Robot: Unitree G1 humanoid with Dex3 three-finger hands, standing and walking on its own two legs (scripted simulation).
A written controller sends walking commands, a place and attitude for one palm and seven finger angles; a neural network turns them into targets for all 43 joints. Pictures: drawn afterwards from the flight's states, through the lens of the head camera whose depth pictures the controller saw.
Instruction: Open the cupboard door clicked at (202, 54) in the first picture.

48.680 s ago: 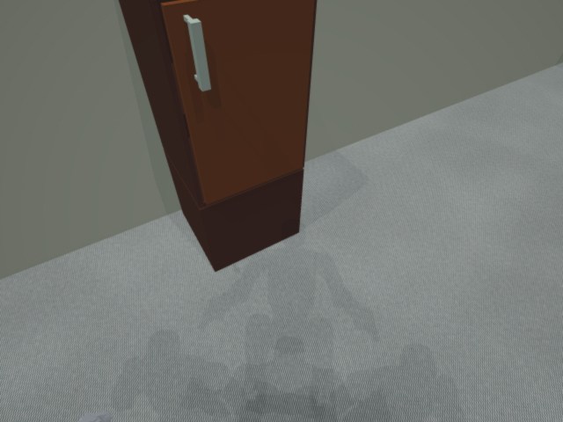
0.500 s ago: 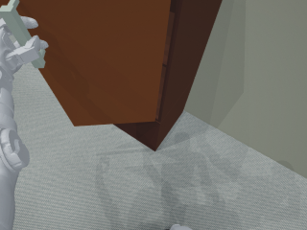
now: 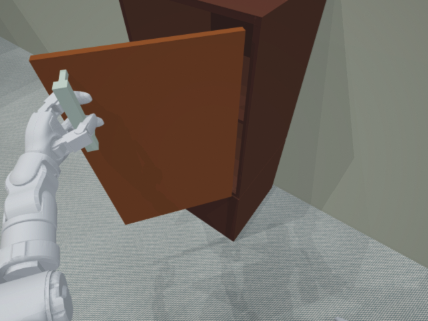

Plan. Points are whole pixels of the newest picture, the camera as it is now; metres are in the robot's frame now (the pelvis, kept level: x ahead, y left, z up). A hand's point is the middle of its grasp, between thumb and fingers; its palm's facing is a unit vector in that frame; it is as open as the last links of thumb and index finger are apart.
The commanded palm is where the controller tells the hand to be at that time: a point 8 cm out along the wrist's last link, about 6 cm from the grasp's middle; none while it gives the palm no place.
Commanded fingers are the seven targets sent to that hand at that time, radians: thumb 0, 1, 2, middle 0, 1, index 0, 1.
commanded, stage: pull the door open along its arc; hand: left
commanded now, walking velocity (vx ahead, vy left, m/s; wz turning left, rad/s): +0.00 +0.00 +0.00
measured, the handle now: (78, 112) +0.47 +0.25 +0.16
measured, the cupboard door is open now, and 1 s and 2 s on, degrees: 53 87 87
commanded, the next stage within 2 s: open thumb and fingers to let go in 0.58 s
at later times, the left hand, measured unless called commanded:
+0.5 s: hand (134, 183) +0.29 +0.11 +0.16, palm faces +0.42 -0.90 +0.04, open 6.3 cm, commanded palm +0.23 +0.14 +0.16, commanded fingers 0.00 0.90 0.90 -0.40 -1.35 -0.40 -1.35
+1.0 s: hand (157, 192) +0.28 +0.08 +0.17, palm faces +0.40 -0.92 +0.03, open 8.3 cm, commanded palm +0.24 +0.12 +0.16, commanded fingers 0.00 -0.29 0.39 -0.31 -1.22 -0.31 -1.22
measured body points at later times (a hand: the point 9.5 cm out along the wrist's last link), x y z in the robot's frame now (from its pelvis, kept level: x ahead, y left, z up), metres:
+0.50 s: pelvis -0.01 -0.03 +0.01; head -0.05 -0.05 +0.46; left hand +0.27 +0.16 +0.16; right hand +0.20 -0.22 -0.07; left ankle -0.04 +0.10 -0.73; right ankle -0.01 -0.13 -0.73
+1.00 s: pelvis -0.04 -0.03 +0.01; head -0.08 -0.05 +0.46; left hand +0.25 +0.13 +0.17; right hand +0.17 -0.21 -0.08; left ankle -0.04 +0.10 -0.73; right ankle -0.01 -0.13 -0.73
